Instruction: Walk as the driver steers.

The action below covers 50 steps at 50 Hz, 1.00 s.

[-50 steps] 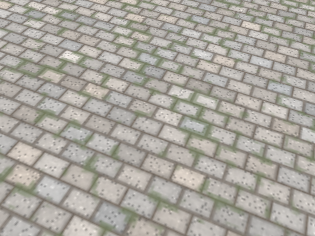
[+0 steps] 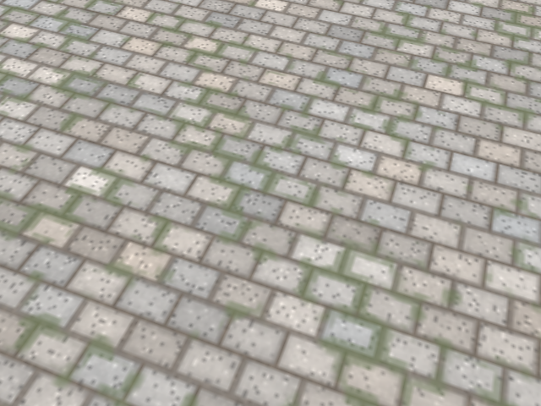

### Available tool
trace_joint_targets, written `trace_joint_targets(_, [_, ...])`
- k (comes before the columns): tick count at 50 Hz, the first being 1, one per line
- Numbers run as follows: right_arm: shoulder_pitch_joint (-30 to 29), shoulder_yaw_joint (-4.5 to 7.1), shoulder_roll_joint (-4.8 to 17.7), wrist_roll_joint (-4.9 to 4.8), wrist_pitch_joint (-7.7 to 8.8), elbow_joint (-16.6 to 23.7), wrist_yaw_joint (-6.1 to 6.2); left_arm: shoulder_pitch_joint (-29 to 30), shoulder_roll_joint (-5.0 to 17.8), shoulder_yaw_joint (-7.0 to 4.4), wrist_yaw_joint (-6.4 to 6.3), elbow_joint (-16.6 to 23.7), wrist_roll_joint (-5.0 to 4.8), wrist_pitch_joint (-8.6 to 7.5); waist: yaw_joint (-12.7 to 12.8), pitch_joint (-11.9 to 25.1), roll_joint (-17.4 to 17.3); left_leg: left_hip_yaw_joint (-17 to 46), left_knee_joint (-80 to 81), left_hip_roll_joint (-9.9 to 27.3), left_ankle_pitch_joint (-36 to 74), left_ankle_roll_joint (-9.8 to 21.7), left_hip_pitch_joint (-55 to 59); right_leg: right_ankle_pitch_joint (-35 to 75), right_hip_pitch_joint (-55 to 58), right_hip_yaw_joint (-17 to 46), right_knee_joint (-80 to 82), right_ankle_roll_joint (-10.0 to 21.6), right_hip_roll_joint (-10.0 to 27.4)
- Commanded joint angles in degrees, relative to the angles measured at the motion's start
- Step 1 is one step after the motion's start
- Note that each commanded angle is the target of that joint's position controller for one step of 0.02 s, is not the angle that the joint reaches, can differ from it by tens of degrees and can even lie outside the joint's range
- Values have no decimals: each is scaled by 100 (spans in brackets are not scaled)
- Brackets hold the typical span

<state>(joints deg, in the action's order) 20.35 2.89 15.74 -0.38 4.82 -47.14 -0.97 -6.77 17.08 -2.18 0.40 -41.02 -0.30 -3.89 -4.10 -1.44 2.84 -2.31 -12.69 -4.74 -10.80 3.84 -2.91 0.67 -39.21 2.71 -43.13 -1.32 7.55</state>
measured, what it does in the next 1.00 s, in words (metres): walks ahead, turning right: right foot, then left foot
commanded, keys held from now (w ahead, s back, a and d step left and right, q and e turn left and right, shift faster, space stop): w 0.30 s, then w+e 0.70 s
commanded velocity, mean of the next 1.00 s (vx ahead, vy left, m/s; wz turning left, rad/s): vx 0.50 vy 0.00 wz -0.28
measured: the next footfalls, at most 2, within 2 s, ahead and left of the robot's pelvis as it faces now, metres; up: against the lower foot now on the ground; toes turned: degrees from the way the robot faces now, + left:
right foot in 0.20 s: +0.30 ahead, -0.15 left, +0.00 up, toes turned -2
left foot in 0.70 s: +0.57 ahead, +0.07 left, +0.00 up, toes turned -11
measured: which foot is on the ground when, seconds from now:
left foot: down 0.00-0.20, up 0.22-0.68, down 0.70-1.00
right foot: up 0.00-0.18, down 0.20-0.70, up 0.72-1.00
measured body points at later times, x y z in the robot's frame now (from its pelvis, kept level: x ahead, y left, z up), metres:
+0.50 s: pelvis +0.28 -0.06 +0.00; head +0.31 -0.07 +0.45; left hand +0.32 +0.22 -0.11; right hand +0.46 -0.33 -0.10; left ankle +0.43 +0.12 -0.69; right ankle +0.26 -0.15 -0.75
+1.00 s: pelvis +0.54 -0.04 +0.00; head +0.57 -0.04 +0.45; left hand +0.79 +0.17 -0.09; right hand +0.48 -0.32 -0.12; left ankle +0.53 +0.08 -0.75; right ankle +0.60 -0.23 -0.68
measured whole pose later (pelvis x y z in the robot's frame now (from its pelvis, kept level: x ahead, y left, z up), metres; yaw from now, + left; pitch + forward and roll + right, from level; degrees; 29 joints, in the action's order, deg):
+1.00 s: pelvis +0.54 -0.04 +0.00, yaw -20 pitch +1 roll +2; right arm 17.0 4.0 16.1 0.4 5.4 -50.1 -0.3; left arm -10.8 18.3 -4.5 0.4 -38.8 -1.4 -1.0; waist -3.9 -1.8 2.9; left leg -8.6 -14.8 -0.9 -12.1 1.2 -3.4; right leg -7.1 -38.8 3.2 -52.8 -0.3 6.1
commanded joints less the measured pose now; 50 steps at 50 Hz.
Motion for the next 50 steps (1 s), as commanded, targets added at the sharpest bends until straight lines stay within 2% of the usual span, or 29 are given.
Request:
trace_joint_targets(1, [-28, 226, 1026, -55, 49, 249, 50, 571, 217, -14, 84, 462, -40, -119, -30, -273, -487, 705, 573, 1510, 1026, 830, -419, 656, 412, -186, 765, 18, -177])
trace_joint_targets(4, [219, 239, 1066, -78, -57, 65, 70, 933, 290, -32, 187, 641, -67, -153, -94, -342, -527, 801, 276, 1786, 1204, 764, 268, 330, 203, -135, 1182, 181, -265])
trace_joint_targets(6, [241, 263, 1118, -89, -130, -10, 100, 894, 373, -62, 240, 681, -56, -166, 16, -260, -603, 854, -22, 1930, 1653, 661, 655, -139, 322, -159, 1361, 334, -348])
trace_joint_targets(8, [81, 283, 1207, -83, -192, -15, 128, 274, 569, -164, 229, 540, -36, -173, 416, 143, -741, 717, -796, 1819, 3163, 504, 758, -473, 1297, -418, 1526, 542, -630])
trace_joint_targets(9, [37, 235, 1104, -54, -222, -1, 143, -580, 813, -302, 179, 288, -21, -166, 833, 710, -655, 483, -1825, 1525, 3679, 346, 453, -344, 2536, -526, 1570, 723, -735])
trace_joint_targets(10, [89, 104, 816, 80, -212, 149, 164, -1626, 1219, -419, 113, 98, 28, -139, 1190, 1619, -91, 253, -3575, 1193, 2265, 133, -700, -49, 4346, 519, 1284, 1080, 224])
trace_joint_targets(11, [879, -99, 104, 48, -78, 235, 102, -1820, 1648, -497, 134, -2, 48, -119, 744, 2282, 1456, 297, -5547, 73, -1766, -265, -3073, -1301, 6217, 3375, 1925, 2057, 1481])
trace_joint_targets(12, [512, 20, 716, -70, 39, 139, 64, -1857, 1026, -356, 135, 30, -30, -108, 1048, 2235, 890, 1031, -6182, 287, -2236, -238, -3764, -2132, 6195, 3916, 2453, 1985, 1438])
trace_joint_targets(13, [-70, 106, 990, -209, 108, 320, 35, -1460, 835, -280, 113, 65, -17, -112, 1020, 1330, 566, 910, -6236, 581, -1777, -178, -4124, -1969, 5497, 3020, 2559, 1724, 1248])
trace_joint_targets(14, [-405, 83, 921, -182, 135, 397, 58, -1100, 751, -250, 104, 106, 12, -108, 859, 859, 105, 729, -5976, 869, -1257, -178, -3988, -1361, 4701, 2360, 2656, 1588, 1017])
trace_joint_targets(15, [-570, 100, 870, -80, 124, 424, 73, -843, 619, -214, 117, 121, 51, -113, 703, 502, -38, 671, -5618, 1036, -938, -218, -3799, -742, 4032, 1904, 2808, 1536, 817])
trace_joint_targets(16, [-498, 114, 813, -26, 83, 418, 74, -727, 521, -177, 128, 137, 102, -136, 515, 427, 70, 702, -5394, 1162, -709, -242, -3436, -340, 3599, 1650, 2965, 1504, 636])
trace_joint_targets(19, [-404, 63, 542, 55, -38, 419, 100, -740, 593, -213, 128, 55, 2, -199, 312, 320, 93, 603, -4774, 1178, -505, -433, -3128, 127, 3064, 1265, 3331, 1664, 471])
trace_joint_targets(22, [-1084, 16, 448, 93, -40, 642, 113, -917, 779, -290, 28, -62, -29, -169, 439, 34, 7, 584, -3595, 1122, 341, -614, -3326, 53, 2916, 962, 3522, 1617, 315])
trace_joint_targets(25, [-1725, -18, 376, 56, 35, 772, 51, -1177, 894, -335, -52, -168, -65, -101, 652, -63, 51, 539, -2408, 882, 1301, -682, -2957, -158, 2798, 724, 3458, 1399, 108])
trace_joint_targets(28, [-2236, -12, 435, -6, 102, 910, -20, -1515, 948, -363, -88, -295, -114, -36, 817, -103, 92, 569, -1877, 717, 1557, -679, -2697, -402, 2927, 921, 3234, 1344, 211])
trace_joint_targets(30, [-2354, 32, 569, -28, 150, 967, -55, -1581, 953, -381, -120, -326, -135, 12, 777, -92, 157, 695, -1562, 694, 1381, -593, -2557, -608, 3169, 1191, 2974, 1258, 333])
trace_joint_targets(32, [-2176, 93, 723, -40, 197, 927, -66, -1545, 992, -412, -149, -323, -111, 64, 625, -29, 282, 677, -1428, 662, 966, -475, -2190, -585, 3305, 1430, 2654, 1159, 425])
trace_joint_targets(33, [-1861, 140, 793, -39, 217, 836, -55, -1495, 941, -402, -154, -309, -101, 94, 439, 86, 315, 591, -1273, 636, 814, -373, -1723, -439, 3253, 1438, 2350, 1072, 341])
trace_joint_targets(34, [-1264, 242, 977, -6, 235, 675, -15, -1491, 756, -339, -149, -276, -70, 105, 162, 458, 238, 565, -1164, 695, 705, -207, -792, -186, 3045, 1286, 1665, 913, 28])
trace_joint_targets(35, [-369, 340, 1295, 89, 248, 573, 37, -1446, 394, -205, -131, -128, 19, 100, -221, 1279, -301, 1396, -1312, 1591, 437, 142, 663, -907, 2296, 940, 76, 707, -388])
trace_joint_targets(36, [78, 461, 1746, 96, 146, 426, 41, -2182, -94, -67, -120, 49, -77, 18, 65, 2016, -1946, 3712, -947, 2883, -511, 983, 2523, -3305, 239, 223, -1840, 322, -1177])
trace_joint_targets(37, [70, 363, 1283, 34, 117, 427, 12, -2086, 430, -165, -137, 2, -214, -9, -54, 1812, -1758, 4471, -465, 2913, -1814, 1027, 2302, -3448, -519, 575, -2712, 289, -835])
trace_joint_targets(38, [-233, 258, 894, 21, 117, 488, 22, -1531, 832, -289, -147, 70, -242, 13, -126, 1060, -1206, 3616, -344, 2657, -1831, 767, 1623, -2936, -697, 587, -2918, 302, -604])
trace_joint_targets(39, [-600, 197, 738, 52, 111, 510, 19, -1281, 818, -309, -163, 118, -196, 53, 15, 655, -894, 2878, -254, 2420, -1132, 622, 945, -2488, -516, 448, -2837, 265, -395])
trace_joint_targets(40, [-834, 145, 549, 73, 101, 490, 14, -1151, 746, -322, -152, 159, -129, 86, 134, 355, -874, 2358, -116, 2209, -558, 589, 427, -2176, -370, 444, -2611, 232, -252])
trace_joint_targets(41, [-964, 129, 488, 112, 113, 455, 26, -1172, 634, -331, -117, 189, -129, 133, 280, 224, -1045, 1930, 28, 2064, -181, 541, 42, -1965, -102, 446, -2441, 217, -104])
trace_joint_targets(44, [-1002, 197, 601, 89, 184, 324, 50, -1068, 345, -285, -68, 307, -139, 252, 371, 46, -919, 1151, 378, 1990, 539, 638, -355, -1620, 17, 310, -2123, 135, -1])
trace_joint_targets(50, [-870, 293, 939, 62, 144, 142, 104, -279, 201, -202, 84, 640, -109, 221, 171, -139, -632, -18, 526, 1907, 1355, 604, -170, -170, 35, 44, -429, 117, -36])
